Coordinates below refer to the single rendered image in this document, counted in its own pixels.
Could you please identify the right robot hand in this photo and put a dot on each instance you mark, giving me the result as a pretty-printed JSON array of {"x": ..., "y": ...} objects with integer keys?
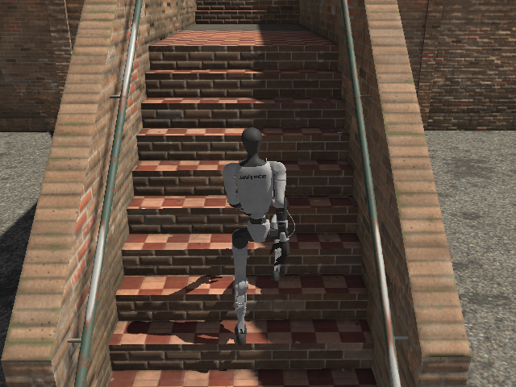
[{"x": 284, "y": 251}]

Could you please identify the left robot forearm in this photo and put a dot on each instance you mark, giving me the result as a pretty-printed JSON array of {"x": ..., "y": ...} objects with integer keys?
[{"x": 238, "y": 207}]

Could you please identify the right robot upper arm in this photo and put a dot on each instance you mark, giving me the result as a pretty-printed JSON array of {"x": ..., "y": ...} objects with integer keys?
[{"x": 279, "y": 183}]

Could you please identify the left robot upper arm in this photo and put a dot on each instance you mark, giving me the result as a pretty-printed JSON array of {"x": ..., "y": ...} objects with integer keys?
[{"x": 229, "y": 182}]

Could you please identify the robot head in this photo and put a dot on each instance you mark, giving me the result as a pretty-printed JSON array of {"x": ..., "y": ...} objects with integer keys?
[{"x": 252, "y": 140}]

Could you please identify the right robot forearm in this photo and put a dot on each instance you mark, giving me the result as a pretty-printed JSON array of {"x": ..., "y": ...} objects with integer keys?
[{"x": 282, "y": 222}]

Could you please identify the right robot foot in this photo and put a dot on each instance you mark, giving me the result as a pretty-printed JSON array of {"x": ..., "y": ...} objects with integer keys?
[{"x": 276, "y": 276}]

